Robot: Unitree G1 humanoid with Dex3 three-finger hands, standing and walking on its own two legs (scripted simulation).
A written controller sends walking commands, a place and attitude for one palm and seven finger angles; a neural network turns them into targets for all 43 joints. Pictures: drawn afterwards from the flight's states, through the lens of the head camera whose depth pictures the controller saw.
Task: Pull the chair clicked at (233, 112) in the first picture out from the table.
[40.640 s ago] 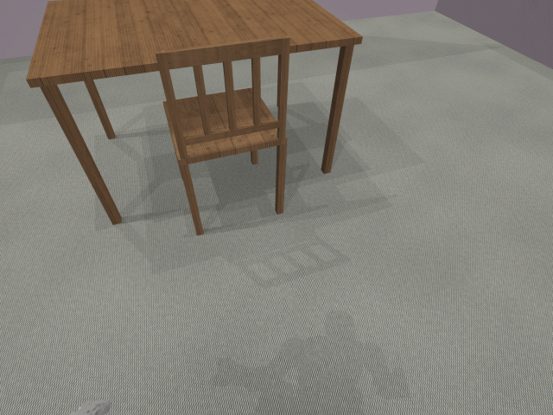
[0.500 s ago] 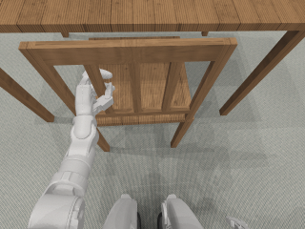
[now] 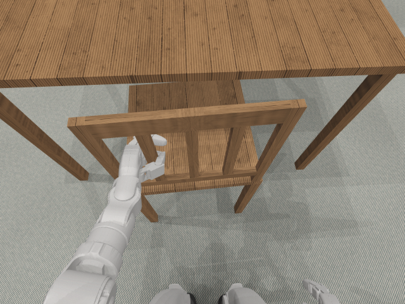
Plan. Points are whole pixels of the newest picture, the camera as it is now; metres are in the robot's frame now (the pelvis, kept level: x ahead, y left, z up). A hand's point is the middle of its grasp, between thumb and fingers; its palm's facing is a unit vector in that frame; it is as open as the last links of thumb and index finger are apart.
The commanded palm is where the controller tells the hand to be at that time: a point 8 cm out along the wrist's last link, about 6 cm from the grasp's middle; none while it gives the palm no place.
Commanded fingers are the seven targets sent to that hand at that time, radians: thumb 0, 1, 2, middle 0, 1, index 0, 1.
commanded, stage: step backward, pulling the chair out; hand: left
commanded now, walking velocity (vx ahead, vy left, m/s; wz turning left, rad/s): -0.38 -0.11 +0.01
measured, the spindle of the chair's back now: (192, 155) +0.43 +0.01 -0.08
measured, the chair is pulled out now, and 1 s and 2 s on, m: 0.02 0.05 0.12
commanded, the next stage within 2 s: none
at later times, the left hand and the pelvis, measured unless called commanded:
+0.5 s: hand (158, 167) +0.39 +0.09 -0.04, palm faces -0.16 -0.98 -0.13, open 5.4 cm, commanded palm +0.37 +0.14 -0.04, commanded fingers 0.00 0.90 0.90 -0.50 -1.45 -0.50 -1.45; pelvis +0.01 +0.02 +0.03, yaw -5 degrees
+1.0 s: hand (158, 178) +0.36 +0.09 -0.04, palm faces -0.14 -0.98 -0.15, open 5.4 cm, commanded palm +0.34 +0.14 -0.04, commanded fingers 0.00 0.90 0.90 -0.50 -1.45 -0.50 -1.45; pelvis -0.03 +0.01 +0.03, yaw -2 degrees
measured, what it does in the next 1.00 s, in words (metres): stands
